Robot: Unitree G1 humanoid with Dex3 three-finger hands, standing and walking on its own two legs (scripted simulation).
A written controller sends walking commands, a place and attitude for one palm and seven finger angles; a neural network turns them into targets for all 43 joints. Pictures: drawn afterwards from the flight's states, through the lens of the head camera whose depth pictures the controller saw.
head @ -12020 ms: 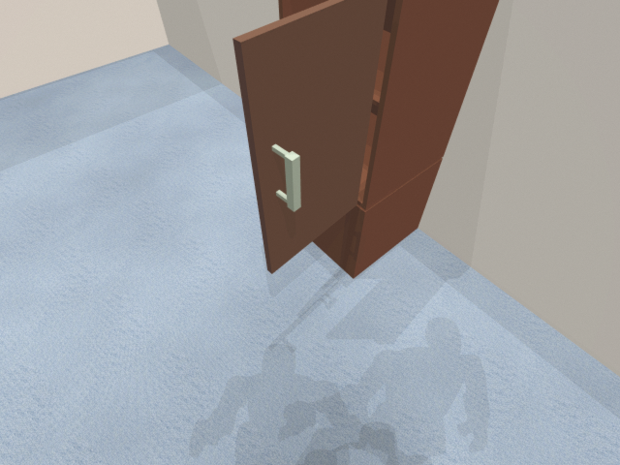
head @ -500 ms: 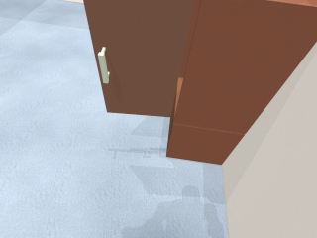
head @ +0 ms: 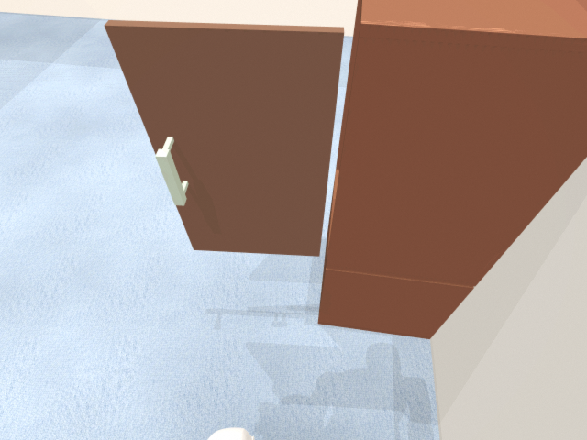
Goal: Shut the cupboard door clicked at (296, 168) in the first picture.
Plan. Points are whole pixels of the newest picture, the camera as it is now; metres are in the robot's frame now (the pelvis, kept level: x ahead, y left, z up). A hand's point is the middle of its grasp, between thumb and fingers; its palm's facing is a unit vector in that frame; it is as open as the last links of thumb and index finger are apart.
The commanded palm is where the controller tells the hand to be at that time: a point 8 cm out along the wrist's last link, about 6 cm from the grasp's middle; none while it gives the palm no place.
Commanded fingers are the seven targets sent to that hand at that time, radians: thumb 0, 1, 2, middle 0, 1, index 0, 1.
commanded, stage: take the last steps up to it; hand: left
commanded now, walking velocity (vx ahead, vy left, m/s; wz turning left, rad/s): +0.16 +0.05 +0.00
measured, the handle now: (175, 172) +0.58 +0.26 -0.02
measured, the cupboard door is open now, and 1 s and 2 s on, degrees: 95 95 95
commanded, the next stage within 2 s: come to a stop and stand still in 0.04 s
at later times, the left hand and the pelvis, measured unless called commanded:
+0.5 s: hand out of the picture +0.13 +0.23 -0.18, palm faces +0.01 -0.98 -0.21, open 7.4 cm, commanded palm none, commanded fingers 0.00 0.90 0.90 -0.20 -0.30 -0.20 -0.30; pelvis +0.09 +0.04 -0.01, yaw -3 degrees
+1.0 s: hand (193, 423) +0.17 +0.17 -0.17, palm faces -0.03 -0.98 -0.19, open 7.2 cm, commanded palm none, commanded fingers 0.00 0.90 0.90 -0.20 -0.30 -0.20 -0.30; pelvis +0.10 +0.00 +0.00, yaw -3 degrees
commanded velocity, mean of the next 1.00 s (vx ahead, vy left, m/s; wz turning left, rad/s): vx -0.06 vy -0.04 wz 0.00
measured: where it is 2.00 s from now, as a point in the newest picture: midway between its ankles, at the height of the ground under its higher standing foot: outside the picture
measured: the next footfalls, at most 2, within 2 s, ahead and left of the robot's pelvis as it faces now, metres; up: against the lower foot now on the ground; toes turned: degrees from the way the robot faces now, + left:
left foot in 0.20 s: +0.14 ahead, +0.12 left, +0.00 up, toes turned -1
right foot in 0.60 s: +0.11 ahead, -0.11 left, +0.00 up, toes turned -6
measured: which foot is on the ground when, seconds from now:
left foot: up 0.00-0.18, down 0.20-1.00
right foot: down 0.00-0.22, up 0.24-0.58, down 0.60-1.00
